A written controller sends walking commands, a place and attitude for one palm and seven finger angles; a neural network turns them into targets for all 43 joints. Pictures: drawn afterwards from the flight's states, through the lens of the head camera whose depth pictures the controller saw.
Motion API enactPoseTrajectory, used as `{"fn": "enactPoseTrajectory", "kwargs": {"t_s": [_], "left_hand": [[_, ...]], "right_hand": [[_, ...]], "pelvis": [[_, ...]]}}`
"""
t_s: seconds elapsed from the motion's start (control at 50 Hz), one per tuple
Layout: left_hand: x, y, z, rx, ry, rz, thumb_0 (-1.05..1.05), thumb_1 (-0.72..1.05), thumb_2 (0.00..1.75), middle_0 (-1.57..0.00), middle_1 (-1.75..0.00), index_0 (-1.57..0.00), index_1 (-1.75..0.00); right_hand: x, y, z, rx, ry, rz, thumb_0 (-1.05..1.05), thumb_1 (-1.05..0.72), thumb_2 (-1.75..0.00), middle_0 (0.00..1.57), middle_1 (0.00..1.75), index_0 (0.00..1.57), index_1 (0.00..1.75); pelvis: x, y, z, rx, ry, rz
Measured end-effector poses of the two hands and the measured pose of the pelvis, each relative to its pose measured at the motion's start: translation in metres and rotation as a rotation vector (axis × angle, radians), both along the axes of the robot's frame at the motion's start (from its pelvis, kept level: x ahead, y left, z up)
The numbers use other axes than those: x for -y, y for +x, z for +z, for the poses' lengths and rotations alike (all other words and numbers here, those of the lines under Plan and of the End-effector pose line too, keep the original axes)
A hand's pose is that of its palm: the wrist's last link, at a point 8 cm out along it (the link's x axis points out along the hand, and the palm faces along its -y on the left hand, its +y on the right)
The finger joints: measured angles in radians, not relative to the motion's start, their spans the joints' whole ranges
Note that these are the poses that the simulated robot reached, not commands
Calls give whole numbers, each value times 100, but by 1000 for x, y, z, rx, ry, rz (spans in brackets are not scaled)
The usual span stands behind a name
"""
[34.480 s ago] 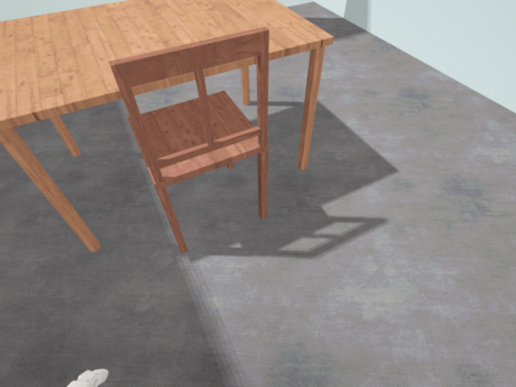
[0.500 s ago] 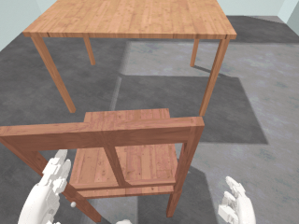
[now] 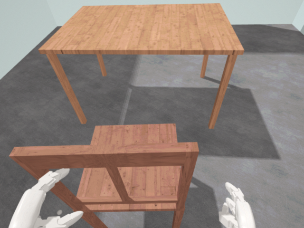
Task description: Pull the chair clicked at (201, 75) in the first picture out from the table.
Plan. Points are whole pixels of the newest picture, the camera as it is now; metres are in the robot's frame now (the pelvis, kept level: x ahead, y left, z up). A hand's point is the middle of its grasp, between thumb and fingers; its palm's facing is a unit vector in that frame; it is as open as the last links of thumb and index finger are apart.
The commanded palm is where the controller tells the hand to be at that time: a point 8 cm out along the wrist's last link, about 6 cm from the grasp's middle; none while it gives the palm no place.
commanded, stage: draw the hand back to the body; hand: left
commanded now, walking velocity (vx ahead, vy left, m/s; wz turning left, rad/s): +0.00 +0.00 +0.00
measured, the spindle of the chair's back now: (118, 183) +0.26 +0.14 -0.08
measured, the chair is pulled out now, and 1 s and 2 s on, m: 0.59 0.59 0.59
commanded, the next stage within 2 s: step back with the hand held close in 0.62 s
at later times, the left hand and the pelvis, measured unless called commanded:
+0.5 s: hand (38, 198) +0.15 +0.24 +0.11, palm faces +0.31 -0.75 -0.58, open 6.1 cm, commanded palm +0.13 +0.29 +0.19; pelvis +0.00 -0.02 +0.00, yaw +2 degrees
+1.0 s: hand (18, 173) +0.16 +0.26 +0.18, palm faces +0.34 -0.78 -0.52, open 7.4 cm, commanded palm +0.10 +0.30 +0.19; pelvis -0.04 +0.01 +0.01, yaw -2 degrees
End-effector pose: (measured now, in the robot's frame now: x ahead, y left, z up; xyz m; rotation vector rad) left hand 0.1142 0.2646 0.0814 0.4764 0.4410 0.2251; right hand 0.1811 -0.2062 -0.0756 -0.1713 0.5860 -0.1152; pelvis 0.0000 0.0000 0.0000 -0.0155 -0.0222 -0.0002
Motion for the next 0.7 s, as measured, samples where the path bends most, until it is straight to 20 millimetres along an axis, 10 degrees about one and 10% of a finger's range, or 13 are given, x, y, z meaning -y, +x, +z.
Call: {"fn": "enactPoseTrajectory", "kwargs": {"t_s": [0.4, 0.62, 0.7], "left_hand": [[-5, 1, 18, -39, 90, 82, 1, 81, 86, -20, -28, -51, -40], [-18, 1, 136, 588, 265, 167, 1, 88, 90, -22, -30, -38, -38], [-25, 10, 134, 643, 228, 164, 1, 89, 90, -21, -30, -29, -34]], "right_hand": [[25, 14, -3, -3, 7, 42, 2, -90, -90, 20, 30, 20, 30], [15, 8, -5, 8, 36, 86, 2, -90, -90, 20, 30, 20, 30], [18, 1, 3, 19, 70, 32, 2, -90, -90, 20, 30, 20, 30]], "pelvis": [[19, 6, 4, 32, 16, 17], [21, -13, 7, 65, 15, 27], [21, -21, 8, 69, 13, 12]]}}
